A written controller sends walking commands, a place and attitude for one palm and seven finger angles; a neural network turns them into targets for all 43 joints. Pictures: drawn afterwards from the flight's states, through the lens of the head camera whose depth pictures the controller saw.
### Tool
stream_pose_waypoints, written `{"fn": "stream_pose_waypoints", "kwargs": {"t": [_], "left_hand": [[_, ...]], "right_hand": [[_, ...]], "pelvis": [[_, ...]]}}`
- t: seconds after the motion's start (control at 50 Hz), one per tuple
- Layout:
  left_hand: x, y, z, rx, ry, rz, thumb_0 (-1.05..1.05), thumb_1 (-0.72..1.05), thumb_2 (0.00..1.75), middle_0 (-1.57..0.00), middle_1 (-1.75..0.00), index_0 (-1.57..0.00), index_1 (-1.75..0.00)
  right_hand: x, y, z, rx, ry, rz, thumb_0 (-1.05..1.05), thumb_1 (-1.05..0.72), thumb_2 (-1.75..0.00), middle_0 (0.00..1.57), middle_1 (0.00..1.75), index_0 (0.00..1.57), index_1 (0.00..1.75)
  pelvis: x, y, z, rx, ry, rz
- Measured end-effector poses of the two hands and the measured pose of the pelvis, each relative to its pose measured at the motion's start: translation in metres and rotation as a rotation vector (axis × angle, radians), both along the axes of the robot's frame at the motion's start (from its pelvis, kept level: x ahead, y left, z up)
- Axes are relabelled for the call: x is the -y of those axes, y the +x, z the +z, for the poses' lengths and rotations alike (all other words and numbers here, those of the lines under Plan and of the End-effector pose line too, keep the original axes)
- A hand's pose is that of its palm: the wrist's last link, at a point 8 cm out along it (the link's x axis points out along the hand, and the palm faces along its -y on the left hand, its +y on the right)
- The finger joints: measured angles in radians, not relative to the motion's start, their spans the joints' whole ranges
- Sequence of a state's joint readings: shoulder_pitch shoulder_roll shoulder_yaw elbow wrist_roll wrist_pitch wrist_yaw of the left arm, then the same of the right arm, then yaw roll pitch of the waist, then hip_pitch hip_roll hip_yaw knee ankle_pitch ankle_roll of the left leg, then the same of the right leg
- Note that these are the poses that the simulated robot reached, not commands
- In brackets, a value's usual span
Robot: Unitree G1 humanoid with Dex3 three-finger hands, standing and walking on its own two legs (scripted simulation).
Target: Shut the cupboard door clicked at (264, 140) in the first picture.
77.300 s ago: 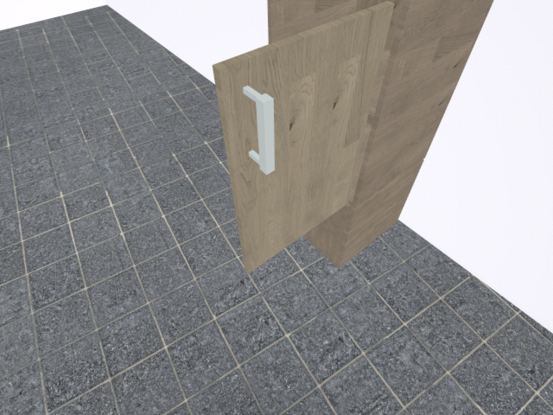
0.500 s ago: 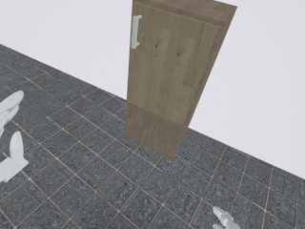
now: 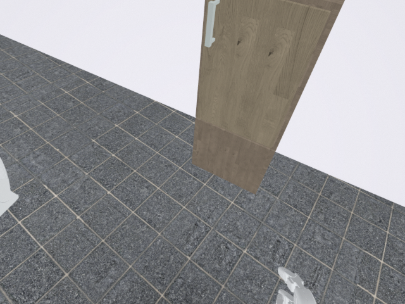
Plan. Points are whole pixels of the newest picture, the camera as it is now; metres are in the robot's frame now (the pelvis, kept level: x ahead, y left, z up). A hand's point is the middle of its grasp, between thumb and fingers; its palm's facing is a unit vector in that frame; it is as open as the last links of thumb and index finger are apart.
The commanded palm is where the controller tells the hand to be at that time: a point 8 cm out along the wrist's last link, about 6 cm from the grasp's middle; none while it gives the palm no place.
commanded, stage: stop stepping back and stand still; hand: left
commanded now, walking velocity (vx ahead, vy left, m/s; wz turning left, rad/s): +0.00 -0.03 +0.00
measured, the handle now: (212, 23) +0.98 +0.03 +0.13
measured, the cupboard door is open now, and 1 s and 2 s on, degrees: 1 1 1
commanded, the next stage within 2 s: let the arm hang, fingers relaxed in 0.58 s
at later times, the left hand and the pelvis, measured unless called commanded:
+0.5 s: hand (50, 177) +0.25 +0.25 +0.17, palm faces +0.44 -0.77 -0.46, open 7.4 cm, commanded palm +0.19 +0.28 +0.18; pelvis +0.05 -0.01 +0.00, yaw +0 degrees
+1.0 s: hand out of the picture +0.08 +0.17 -0.17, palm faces +0.03 -0.98 -0.19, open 7.1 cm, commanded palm none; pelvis +0.02 -0.01 +0.00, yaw +1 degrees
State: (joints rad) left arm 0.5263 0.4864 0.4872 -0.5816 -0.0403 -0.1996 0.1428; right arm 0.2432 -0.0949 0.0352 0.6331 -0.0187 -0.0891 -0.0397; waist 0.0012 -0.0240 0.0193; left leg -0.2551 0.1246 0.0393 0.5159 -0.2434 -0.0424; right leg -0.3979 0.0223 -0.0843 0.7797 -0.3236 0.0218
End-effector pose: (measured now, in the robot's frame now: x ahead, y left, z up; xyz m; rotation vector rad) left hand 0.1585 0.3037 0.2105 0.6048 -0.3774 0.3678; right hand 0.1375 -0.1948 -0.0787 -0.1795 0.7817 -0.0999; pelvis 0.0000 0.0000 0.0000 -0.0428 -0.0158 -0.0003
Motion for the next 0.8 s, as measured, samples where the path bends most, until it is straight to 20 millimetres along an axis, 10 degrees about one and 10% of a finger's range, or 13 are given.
{"fn": "stream_pose_waypoints", "kwargs": {"t": [0.16,0.34,0.68,0.72,0.8], "left_hand": [[0.013,0.015,-0.033,-0.136,-0.056,0.085,0.01,0.89,0.90,-0.21,-0.30,-0.21,-0.30],[0.014,0.032,-0.025,-0.028,-0.069,0.028,0.01,0.88,0.90,-0.22,-0.31,-0.22,-0.30],[0.025,0.046,-0.036,-0.160,-0.093,0.037,0.01,0.88,0.90,-0.22,-0.30,-0.22,-0.30],[0.020,0.052,-0.057,-0.239,-0.087,0.032,0.01,0.88,0.90,-0.21,-0.30,-0.21,-0.30],[0.012,0.057,-0.166,-0.680,-0.252,0.097,0.00,0.89,0.90,-0.20,-0.30,-0.21,-0.30]], "right_hand": [[0.021,0.022,-0.027,-0.021,0.027,0.008,0.01,-0.90,-0.90,0.21,0.30,0.21,0.30],[0.061,0.039,-0.005,0.005,-0.120,-0.081,0.02,-0.90,-0.90,0.20,0.30,0.20,0.30],[0.050,0.063,-0.002,0.033,-0.040,-0.059,0.01,-0.90,-0.90,0.20,0.30,0.20,0.30],[0.049,0.063,-0.010,0.028,-0.023,-0.005,0.01,-0.90,-0.90,0.20,0.30,0.20,0.30],[0.055,0.053,-0.034,-0.065,-0.021,0.051,0.01,-0.90,-0.90,0.20,0.30,0.20,0.30]], "pelvis": [[0.011,0.014,-0.014,-0.014,0.007,-0.002],[0.007,0.037,-0.012,0.011,0.032,-0.004],[0.014,0.049,-0.003,-0.022,0.029,-0.008],[0.011,0.046,-0.005,-0.027,0.029,0.009],[0.004,0.036,-0.009,-0.031,0.034,0.023]]}}
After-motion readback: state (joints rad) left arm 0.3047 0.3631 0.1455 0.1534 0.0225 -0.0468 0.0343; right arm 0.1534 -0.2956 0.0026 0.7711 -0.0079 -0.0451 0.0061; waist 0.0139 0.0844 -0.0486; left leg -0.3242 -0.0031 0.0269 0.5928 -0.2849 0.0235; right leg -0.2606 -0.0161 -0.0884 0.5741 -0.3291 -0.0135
